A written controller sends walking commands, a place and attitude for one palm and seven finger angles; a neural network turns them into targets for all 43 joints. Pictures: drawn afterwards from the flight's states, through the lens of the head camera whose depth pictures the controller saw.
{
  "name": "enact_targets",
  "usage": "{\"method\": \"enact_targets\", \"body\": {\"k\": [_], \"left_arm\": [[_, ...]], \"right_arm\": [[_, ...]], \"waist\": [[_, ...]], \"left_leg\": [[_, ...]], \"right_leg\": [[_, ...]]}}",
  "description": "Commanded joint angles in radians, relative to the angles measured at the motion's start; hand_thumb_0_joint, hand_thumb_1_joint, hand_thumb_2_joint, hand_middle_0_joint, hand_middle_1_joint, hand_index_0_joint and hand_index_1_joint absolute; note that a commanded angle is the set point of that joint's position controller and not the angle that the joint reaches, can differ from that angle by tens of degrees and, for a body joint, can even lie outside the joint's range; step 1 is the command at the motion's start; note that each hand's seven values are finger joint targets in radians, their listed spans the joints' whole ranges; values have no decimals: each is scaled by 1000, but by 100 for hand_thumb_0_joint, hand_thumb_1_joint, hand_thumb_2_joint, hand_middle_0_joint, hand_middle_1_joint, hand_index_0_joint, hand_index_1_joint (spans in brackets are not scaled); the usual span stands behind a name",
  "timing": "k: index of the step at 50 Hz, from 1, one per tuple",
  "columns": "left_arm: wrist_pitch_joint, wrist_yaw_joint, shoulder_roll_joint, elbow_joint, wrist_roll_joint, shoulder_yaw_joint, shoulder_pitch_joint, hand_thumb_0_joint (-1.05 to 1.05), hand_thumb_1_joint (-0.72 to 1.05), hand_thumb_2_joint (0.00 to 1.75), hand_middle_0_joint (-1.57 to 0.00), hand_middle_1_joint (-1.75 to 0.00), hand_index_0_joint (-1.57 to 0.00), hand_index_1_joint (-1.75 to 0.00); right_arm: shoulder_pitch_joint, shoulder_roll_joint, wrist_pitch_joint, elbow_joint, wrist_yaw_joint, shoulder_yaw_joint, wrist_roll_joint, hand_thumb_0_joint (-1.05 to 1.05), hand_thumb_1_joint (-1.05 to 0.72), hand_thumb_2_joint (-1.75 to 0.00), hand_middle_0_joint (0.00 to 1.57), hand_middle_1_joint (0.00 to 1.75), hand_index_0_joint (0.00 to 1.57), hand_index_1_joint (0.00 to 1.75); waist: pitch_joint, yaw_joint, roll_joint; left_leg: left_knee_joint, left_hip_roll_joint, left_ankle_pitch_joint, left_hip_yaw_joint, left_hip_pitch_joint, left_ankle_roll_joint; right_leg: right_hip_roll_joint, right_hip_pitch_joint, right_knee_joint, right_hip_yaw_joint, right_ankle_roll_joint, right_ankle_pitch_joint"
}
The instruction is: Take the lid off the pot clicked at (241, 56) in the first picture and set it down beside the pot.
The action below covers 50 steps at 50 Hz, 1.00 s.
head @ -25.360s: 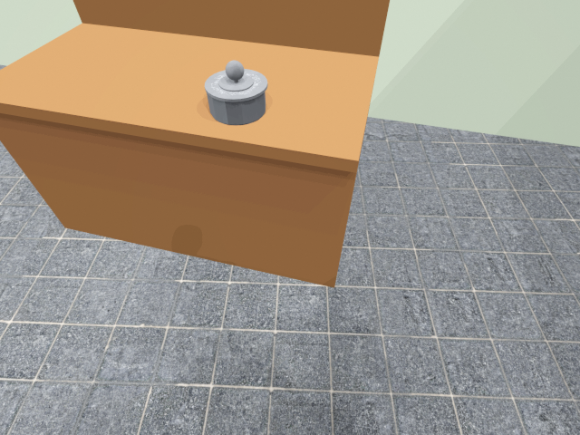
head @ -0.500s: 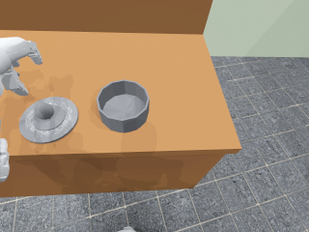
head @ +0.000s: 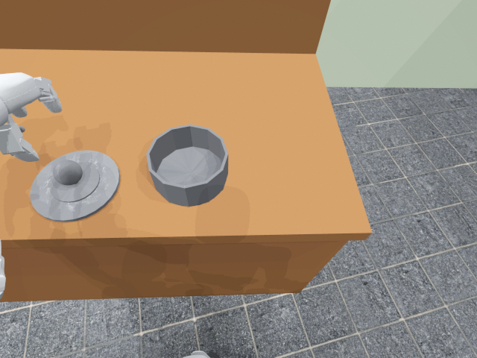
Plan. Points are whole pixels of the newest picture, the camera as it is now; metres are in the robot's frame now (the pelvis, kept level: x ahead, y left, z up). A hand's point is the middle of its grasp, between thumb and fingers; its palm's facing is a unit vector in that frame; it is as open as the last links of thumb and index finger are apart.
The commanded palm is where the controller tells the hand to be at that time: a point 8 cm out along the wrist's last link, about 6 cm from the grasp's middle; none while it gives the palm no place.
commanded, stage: draw the hand back to the body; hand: left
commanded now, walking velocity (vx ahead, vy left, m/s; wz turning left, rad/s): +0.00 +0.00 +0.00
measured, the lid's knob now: (68, 172) +0.46 +0.35 -0.03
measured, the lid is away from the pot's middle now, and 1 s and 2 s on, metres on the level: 0.24 0.24 0.24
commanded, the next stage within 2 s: step back with the hand held close in 1.96 s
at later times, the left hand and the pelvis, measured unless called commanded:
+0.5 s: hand (52, 115) +0.42 +0.26 +0.17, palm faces +0.40 -0.86 -0.31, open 10.7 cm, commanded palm +0.35 +0.31 +0.19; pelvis +0.02 -0.02 +0.01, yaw -1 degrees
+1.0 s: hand (50, 170) +0.32 +0.23 +0.18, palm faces +0.48 -0.83 -0.30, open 8.5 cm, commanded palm +0.27 +0.26 +0.19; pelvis +0.02 -0.06 +0.01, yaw +0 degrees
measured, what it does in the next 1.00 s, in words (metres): shifts its weight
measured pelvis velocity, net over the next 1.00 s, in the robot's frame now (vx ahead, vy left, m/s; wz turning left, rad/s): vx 0.02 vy -0.06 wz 0.00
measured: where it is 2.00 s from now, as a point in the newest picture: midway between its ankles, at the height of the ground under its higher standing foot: outside the picture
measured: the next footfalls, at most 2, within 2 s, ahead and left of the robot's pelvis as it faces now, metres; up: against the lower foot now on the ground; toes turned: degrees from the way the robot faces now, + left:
none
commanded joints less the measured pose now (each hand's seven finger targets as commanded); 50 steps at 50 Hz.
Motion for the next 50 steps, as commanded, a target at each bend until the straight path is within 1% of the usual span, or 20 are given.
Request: {"method": "enact_targets", "body": {"k": [1,3,5,7,9,10,11,12,14,17,18,20,22,27,31,33,37,39,42,50], "left_arm": [[-4,41,306,-273,-26,90,-408,0,-2,66,-35,-85,-35,-85],[-10,47,346,-304,-38,146,-344,0,-2,66,-35,-85,-35,-85],[0,45,331,-215,-50,148,-263,0,-2,66,-35,-85,-35,-85],[2,43,289,-342,-57,102,-318,0,-2,66,-35,-85,-35,-85],[1,51,332,-431,-52,148,-279,0,-2,66,-35,-85,-35,-85],[-29,213,4,-419,-652,225,-333,0,-2,66,-35,-85,-35,-85],[-32,298,3,-407,-708,200,-250,0,-2,66,-35,-85,-35,-85],[-40,356,0,-378,-794,253,-184,0,-2,66,-35,-85,-35,-85],[-28,434,5,-356,-874,290,-145,0,-2,66,-35,-85,-35,-85],[-60,505,61,-604,-905,367,-191,0,3,67,-34,-83,-34,-83],[-56,524,65,-614,-915,409,-100,0,5,68,-34,-81,-34,-81],[-35,540,-13,-569,-941,400,78,0,10,69,-33,-78,-33,-78],[-30,548,1,-605,-957,433,139,0,14,70,-33,-76,-33,-76],[-30,560,-12,-761,-978,452,212,0,26,73,-31,-69,-31,-69],[-11,558,-73,-797,-994,435,341,0,35,75,-29,-63,-29,-63],[-17,558,-104,-855,-998,404,323,0,40,77,-28,-60,-28,-60],[-10,565,-94,-872,-1008,431,398,0,49,79,-27,-55,-27,-55],[-13,566,-89,-907,-1014,447,437,0,53,80,-26,-52,-26,-52],[-18,564,-114,-940,-1021,434,466,0,60,82,-25,-48,-25,-48],[-22,561,-161,-993,-1038,438,604,0,79,87,-22,-37,-22,-37]], "right_arm": [[0,-163,-15,-109,-9,-56,-4,0,-90,-90,20,30,20,30],[-4,-164,-12,-117,-6,-56,-11,0,-90,-90,20,30,20,30],[-18,-163,-7,-118,-8,-49,-6,0,-90,-90,20,30,20,30],[-56,-158,-8,-135,1,-52,-1,0,-90,-90,20,30,20,30],[-63,-150,-6,-148,1,-51,-5,0,-90,-90,20,30,20,30],[68,-75,-67,-197,-8,-33,4,0,-90,-90,20,30,20,30],[15,-109,-96,-181,-17,-15,-3,0,-90,-90,20,30,20,30],[-14,-120,-122,-183,-29,-14,-8,0,-90,-90,20,30,20,30],[-14,-140,-142,-150,-39,-12,-17,0,-90,-90,20,30,20,30],[-43,-137,-195,-142,-28,-14,-37,0,-90,-90,20,30,20,30],[-45,-130,-205,-142,-23,-15,-44,0,-90,-90,20,30,20,30],[-52,-122,-213,-134,-14,-16,-47,0,-90,-90,20,30,20,30],[-62,-127,-218,-132,-11,-22,-48,0,-90,-90,20,30,20,30],[-92,-121,-240,-134,-5,-29,-47,0,-90,-90,20,30,20,30],[-105,-117,-247,-133,1,-36,-41,0,-90,-90,20,30,20,30],[-115,-112,-252,-132,0,-36,-40,0,-90,-90,20,30,20,30],[-137,-111,-258,-121,-3,-37,-36,0,-90,-90,20,30,20,30],[-146,-105,-261,-127,-3,-36,-39,0,-90,-90,20,30,20,30],[-174,-98,-267,-128,-5,-33,-38,0,-90,-90,20,30,20,30],[-208,-80,-279,-136,-9,-25,-45,0,-90,-90,20,30,20,30]], "waist": [[-411,7,127],[-451,22,123],[-372,21,46],[-382,19,95],[-431,30,138],[-308,-24,157],[-278,1,89],[-273,9,2],[-253,19,-43],[-343,41,175],[-340,54,185],[-263,62,117],[-234,68,63],[-236,70,69],[-225,73,28],[-219,64,59],[-169,73,27],[-200,80,11],[-144,80,10],[-112,96,13]], "left_leg": [[-40,6,326,-68,551,20],[-31,0,383,-71,566,26],[-41,-5,303,-54,486,25],[-52,0,301,-58,509,22],[-47,-2,358,-70,573,24],[-87,62,168,-98,707,-16],[-139,91,35,-160,714,-26],[-170,91,-58,-162,670,-22],[-172,74,-6,-110,582,-23],[-152,66,196,-92,677,-44],[-148,63,258,-86,672,-48],[-150,61,292,-67,611,-50],[-151,58,296,-48,569,-45],[-139,49,346,-26,577,-38],[-132,38,359,-5,578,-28],[-137,31,364,-3,597,-27],[-142,21,322,5,578,-22],[-143,18,328,7,584,-21],[-150,14,280,12,575,-20],[-167,14,236,16,578,-22]], "right_leg": [[60,-105,-62,-66,-73,181],[61,-70,-60,-61,-73,220],[58,-55,-62,-65,-69,219],[48,-52,-65,-59,-74,213],[53,-40,-69,-63,-74,220],[38,-94,-92,-57,-102,136],[33,-92,-100,-47,-102,73],[23,-60,-121,-29,-98,59],[17,23,-135,-13,-87,116],[13,88,-130,-5,-95,223],[16,123,-128,-10,-95,259],[16,157,-125,-19,-89,302],[13,195,-126,-21,-85,342],[14,229,-127,-14,-76,413],[15,240,-126,-14,-67,461],[20,226,-134,-11,-64,462],[15,238,-143,-8,-60,471],[12,265,-139,-6,-55,499],[10,248,-156,-3,-52,468],[6,250,-175,1,-48,427]]}}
